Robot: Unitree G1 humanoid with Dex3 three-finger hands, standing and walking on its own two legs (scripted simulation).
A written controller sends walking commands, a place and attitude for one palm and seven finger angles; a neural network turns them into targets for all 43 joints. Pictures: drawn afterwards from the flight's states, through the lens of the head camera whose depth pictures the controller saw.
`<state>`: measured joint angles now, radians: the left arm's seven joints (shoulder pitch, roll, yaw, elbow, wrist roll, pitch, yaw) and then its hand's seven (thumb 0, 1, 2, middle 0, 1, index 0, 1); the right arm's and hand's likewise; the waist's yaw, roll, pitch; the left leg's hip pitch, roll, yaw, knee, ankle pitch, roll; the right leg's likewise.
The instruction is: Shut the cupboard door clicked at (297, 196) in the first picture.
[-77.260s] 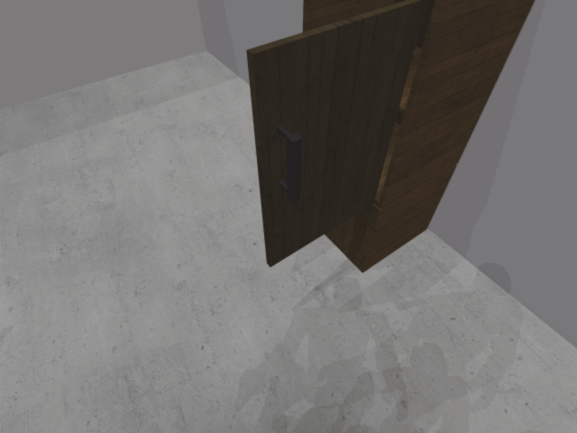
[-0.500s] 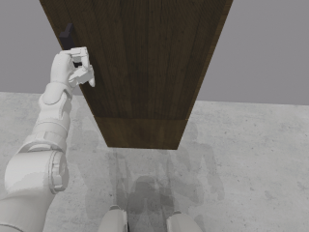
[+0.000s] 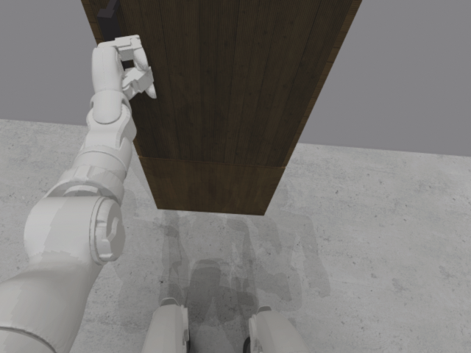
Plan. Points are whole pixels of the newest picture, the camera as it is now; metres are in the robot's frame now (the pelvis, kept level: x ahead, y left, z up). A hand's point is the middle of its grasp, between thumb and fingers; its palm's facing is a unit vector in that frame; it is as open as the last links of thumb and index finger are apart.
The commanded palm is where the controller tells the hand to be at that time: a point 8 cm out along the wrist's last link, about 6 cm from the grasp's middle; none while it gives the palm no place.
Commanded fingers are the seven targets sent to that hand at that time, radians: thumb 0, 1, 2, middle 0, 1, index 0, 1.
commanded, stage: pull the fist back off the door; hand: left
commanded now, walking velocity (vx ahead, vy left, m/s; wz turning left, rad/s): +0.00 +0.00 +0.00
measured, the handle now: (122, 51) +0.61 +0.16 +0.12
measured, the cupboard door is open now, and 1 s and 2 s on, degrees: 0 0 0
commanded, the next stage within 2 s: draw the hand back to the body in 0.72 s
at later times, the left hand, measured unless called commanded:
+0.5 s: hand (155, 93) +0.51 +0.10 +0.12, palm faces +0.07 -1.00 -0.01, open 3.1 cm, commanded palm +0.46 +0.14 +0.13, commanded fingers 0.00 0.90 0.90 -1.30 -1.50 -1.30 -1.50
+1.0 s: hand (144, 111) +0.45 +0.11 +0.14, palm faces +0.04 -1.00 -0.01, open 3.1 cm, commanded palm +0.40 +0.17 +0.15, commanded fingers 0.00 0.90 0.90 -1.30 -1.50 -1.30 -1.50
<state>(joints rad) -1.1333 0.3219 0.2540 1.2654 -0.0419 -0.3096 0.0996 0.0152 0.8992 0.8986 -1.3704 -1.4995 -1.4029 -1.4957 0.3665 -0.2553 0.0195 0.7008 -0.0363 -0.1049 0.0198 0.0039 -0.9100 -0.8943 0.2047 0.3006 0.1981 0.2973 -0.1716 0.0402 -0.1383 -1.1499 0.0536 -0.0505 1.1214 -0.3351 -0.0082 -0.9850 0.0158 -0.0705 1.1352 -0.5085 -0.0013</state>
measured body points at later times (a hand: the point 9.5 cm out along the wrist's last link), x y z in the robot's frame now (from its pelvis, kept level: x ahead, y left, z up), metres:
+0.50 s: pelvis +0.04 -0.01 +0.03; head +0.12 -0.02 +0.48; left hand +0.50 +0.15 +0.12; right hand +0.04 -0.27 -0.09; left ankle +0.10 +0.12 -0.64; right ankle +0.02 -0.12 -0.64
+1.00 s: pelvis +0.06 -0.02 +0.05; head +0.10 -0.04 +0.50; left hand +0.44 +0.16 +0.14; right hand +0.20 -0.26 -0.06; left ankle +0.10 +0.12 -0.64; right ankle +0.02 -0.12 -0.64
